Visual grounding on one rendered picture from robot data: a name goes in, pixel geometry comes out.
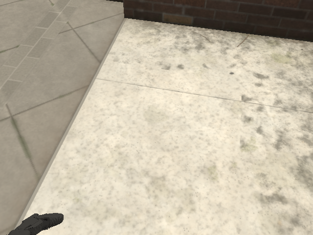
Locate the left robot hand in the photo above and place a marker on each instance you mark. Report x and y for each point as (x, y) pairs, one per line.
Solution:
(37, 223)

